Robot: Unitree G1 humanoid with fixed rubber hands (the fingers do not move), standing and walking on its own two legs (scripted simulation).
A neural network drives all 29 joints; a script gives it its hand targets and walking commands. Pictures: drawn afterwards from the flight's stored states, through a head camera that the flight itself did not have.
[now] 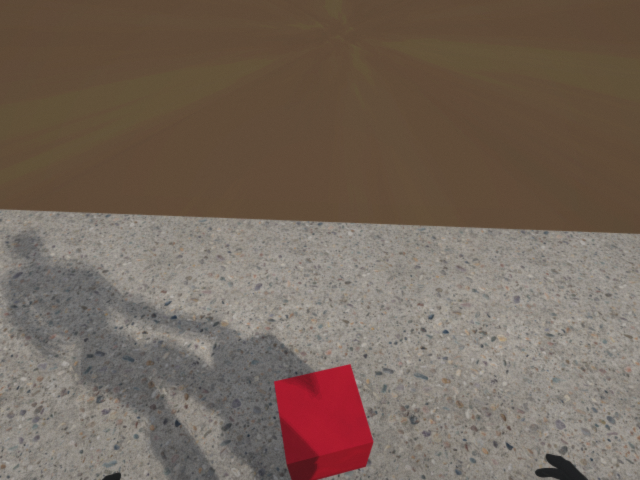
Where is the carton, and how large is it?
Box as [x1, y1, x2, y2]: [274, 364, 372, 479]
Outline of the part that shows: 350,364 274,381 286,462 292,479 317,479 365,466 372,444 372,439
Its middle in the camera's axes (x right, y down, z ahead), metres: +0.00 +0.51 +1.07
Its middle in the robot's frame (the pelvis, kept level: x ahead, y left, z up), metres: +0.39 +0.02 -0.66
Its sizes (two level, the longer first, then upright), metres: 0.210 0.200 0.250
